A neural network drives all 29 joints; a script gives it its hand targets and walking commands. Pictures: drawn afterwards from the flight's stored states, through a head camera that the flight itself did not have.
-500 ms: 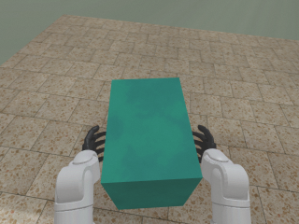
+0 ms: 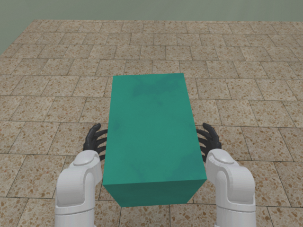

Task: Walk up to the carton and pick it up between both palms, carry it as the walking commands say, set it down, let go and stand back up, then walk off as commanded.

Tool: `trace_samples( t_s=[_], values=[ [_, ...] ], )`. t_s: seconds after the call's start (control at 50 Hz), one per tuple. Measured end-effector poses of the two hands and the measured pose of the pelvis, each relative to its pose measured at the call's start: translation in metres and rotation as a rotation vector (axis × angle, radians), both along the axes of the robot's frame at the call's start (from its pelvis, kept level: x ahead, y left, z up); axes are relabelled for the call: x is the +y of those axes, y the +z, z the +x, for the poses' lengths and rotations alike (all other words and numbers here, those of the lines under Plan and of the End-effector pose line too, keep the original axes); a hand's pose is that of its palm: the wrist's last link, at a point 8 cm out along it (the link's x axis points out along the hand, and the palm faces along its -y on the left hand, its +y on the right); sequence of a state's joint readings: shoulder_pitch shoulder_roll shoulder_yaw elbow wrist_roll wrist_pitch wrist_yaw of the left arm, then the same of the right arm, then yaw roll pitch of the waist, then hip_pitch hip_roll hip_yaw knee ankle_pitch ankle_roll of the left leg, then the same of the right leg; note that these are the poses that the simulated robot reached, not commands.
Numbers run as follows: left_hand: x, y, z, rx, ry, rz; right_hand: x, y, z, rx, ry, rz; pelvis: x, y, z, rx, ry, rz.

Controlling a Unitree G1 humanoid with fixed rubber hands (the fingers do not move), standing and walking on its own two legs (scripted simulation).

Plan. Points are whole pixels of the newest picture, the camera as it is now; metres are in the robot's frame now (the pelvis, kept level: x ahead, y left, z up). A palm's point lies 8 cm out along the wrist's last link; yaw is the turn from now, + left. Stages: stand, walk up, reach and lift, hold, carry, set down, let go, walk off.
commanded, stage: carry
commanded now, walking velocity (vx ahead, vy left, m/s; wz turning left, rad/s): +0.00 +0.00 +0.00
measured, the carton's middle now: (151, 142) +0.35 +0.00 +0.01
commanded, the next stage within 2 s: none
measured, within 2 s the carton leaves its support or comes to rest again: neither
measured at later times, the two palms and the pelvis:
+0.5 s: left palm (113, 108) +0.44 +0.11 +0.06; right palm (211, 111) +0.42 -0.18 +0.06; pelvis +0.14 -0.02 -0.01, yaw -2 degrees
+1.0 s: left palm (119, 102) +0.48 +0.10 +0.03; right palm (209, 103) +0.47 -0.19 +0.03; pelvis +0.19 -0.04 -0.02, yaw -1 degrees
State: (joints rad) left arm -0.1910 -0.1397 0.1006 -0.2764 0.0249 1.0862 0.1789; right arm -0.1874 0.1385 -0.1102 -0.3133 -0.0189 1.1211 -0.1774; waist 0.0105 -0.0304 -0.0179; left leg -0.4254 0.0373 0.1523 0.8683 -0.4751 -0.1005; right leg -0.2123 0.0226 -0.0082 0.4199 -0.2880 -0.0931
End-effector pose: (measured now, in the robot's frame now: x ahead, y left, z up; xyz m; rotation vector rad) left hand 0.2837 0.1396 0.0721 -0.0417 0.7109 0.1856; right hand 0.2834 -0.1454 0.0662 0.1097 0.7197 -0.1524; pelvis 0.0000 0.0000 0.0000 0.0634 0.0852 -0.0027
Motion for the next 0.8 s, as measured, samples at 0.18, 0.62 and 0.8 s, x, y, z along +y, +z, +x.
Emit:
trace_samples(
  t_s=[0.18,0.62,0.8],
  values=[
    [0.000,-0.004,0.080,-0.063,-0.048,-0.058,0.001,0.012,0.066,-0.064,-0.047,-0.059,0.009,-0.015,0.076,0.001,-0.017,-0.049],
    [-0.033,-0.012,0.172,-0.046,-0.043,-0.015,-0.033,-0.008,0.159,-0.047,-0.037,-0.027,-0.024,-0.013,0.160,0.061,-0.024,-0.052],
    [-0.045,-0.013,0.189,-0.055,-0.041,0.011,-0.045,-0.017,0.177,-0.057,-0.035,0.001,-0.036,-0.012,0.176,0.058,-0.029,-0.036]
  ],
)
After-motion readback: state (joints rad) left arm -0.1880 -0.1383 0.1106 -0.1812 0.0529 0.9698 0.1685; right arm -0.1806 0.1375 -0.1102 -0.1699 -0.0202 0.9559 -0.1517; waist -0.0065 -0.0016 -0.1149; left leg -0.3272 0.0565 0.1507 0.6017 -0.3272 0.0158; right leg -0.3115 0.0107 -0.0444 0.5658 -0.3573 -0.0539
